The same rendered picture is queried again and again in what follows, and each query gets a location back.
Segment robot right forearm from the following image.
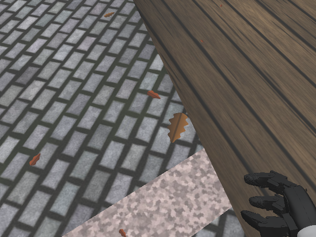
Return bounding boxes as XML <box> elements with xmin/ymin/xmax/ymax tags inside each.
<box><xmin>297</xmin><ymin>225</ymin><xmax>316</xmax><ymax>237</ymax></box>

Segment robot right hand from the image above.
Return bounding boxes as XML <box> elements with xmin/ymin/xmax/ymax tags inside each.
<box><xmin>241</xmin><ymin>170</ymin><xmax>316</xmax><ymax>237</ymax></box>

